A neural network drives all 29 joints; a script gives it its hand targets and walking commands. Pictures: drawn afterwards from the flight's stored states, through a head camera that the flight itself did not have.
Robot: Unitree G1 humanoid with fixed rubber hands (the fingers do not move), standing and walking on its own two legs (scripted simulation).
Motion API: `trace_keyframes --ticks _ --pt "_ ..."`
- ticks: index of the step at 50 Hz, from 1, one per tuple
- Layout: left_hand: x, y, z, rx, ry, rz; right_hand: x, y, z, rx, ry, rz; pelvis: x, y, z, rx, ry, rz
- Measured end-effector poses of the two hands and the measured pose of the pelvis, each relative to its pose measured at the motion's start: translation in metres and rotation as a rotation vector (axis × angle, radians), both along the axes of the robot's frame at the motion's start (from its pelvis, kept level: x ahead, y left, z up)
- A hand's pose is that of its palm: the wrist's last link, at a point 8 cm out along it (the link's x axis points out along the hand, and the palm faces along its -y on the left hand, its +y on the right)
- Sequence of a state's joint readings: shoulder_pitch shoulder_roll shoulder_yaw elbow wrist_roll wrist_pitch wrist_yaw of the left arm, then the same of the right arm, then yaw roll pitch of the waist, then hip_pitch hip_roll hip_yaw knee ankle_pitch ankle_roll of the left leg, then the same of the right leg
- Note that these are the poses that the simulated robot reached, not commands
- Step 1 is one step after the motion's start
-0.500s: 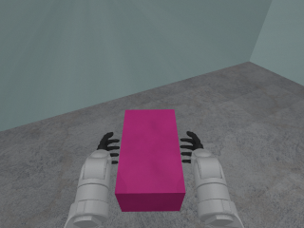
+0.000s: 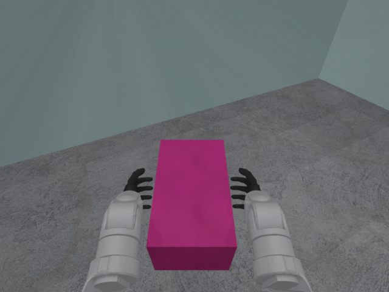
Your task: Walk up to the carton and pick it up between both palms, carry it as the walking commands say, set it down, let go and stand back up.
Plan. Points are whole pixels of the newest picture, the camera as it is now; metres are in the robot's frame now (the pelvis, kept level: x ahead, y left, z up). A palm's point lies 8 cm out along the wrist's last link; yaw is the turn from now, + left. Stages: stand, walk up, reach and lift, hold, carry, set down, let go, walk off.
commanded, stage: hold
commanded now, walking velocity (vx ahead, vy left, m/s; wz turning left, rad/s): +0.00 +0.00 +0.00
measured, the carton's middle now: (192, 199) +0.36 +0.00 -0.03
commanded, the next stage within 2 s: carry in 0.80 s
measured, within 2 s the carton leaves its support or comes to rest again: neither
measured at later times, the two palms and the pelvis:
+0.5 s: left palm (131, 202) +0.30 +0.13 +0.05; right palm (254, 202) +0.29 -0.14 +0.05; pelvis +0.00 +0.00 +0.00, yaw +0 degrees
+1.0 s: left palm (125, 205) +0.29 +0.14 +0.05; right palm (244, 198) +0.30 -0.12 +0.05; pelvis -0.02 +0.00 -0.02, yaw +4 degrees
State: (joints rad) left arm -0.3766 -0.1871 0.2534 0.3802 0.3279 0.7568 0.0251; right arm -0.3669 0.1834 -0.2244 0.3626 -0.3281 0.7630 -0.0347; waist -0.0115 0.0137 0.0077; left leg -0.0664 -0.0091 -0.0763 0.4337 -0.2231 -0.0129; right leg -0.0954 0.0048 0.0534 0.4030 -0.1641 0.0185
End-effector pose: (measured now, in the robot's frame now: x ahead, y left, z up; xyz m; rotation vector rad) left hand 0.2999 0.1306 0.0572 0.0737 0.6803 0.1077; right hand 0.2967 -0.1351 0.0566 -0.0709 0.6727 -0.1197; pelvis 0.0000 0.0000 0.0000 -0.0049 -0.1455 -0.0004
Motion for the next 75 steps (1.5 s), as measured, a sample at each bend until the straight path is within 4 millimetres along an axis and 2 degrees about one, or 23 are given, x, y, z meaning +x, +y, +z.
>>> trace_keyframes --ticks 14,39,44,48,52,56,62,68,72,75 --pt "-0.002 0.001 -0.002 0.008 0.001 -0.018 -0.004 -0.001 -0.003 0.002 0.002 0.021 0.007 0.001 0.002 0.0 0.006 -0.002" --pt "-0.005 -0.001 0.0 0.006 0.001 0.008 -0.001 -0.002 0.0 0.004 -0.004 0.023 0.0 -0.006 0.0 0.002 0.003 0.004" --pt "-0.002 -0.001 -0.003 -0.001 -0.023 0.029 0.006 0.001 -0.002 -0.007 -0.025 0.009 -0.004 -0.006 -0.007 -0.001 0.099 0.032" --pt "-0.008 0.005 -0.005 0.001 -0.053 0.071 0.007 0.01 -0.003 0.007 -0.056 -0.006 -0.014 -0.005 -0.016 -0.007 0.152 0.057" --pt "-0.021 0.019 -0.003 0.006 -0.082 0.134 0.001 0.027 -0.002 0.028 -0.083 -0.001 -0.031 0.0 -0.026 -0.008 0.181 0.082" --pt "-0.047 0.034 -0.003 -0.014 -0.078 0.196 -0.016 0.043 -0.003 0.038 -0.076 0.031 -0.047 0.003 -0.032 -0.009 0.197 0.1" --pt "-0.092 0.035 0.008 -0.02 -0.032 0.261 -0.044 0.046 0.004 0.045 -0.026 0.08 -0.068 -0.012 -0.023 -0.051 0.225 0.138" --pt "-0.124 0.03 0.025 -0.016 -0.016 0.275 -0.068 0.042 0.021 0.051 -0.01 0.098 -0.084 -0.019 -0.014 -0.011 0.224 0.218" --pt "-0.142 0.042 0.035 -0.007 -0.03 0.31 -0.082 0.055 0.035 0.055 -0.024 0.136 -0.093 -0.015 -0.012 -0.001 0.233 0.243" --pt "-0.157 0.055 0.035 -0.01 -0.036 0.332 -0.093 0.07 0.036 0.036 -0.029 0.154 -0.103 -0.006 -0.017 -0.011 0.231 0.259"
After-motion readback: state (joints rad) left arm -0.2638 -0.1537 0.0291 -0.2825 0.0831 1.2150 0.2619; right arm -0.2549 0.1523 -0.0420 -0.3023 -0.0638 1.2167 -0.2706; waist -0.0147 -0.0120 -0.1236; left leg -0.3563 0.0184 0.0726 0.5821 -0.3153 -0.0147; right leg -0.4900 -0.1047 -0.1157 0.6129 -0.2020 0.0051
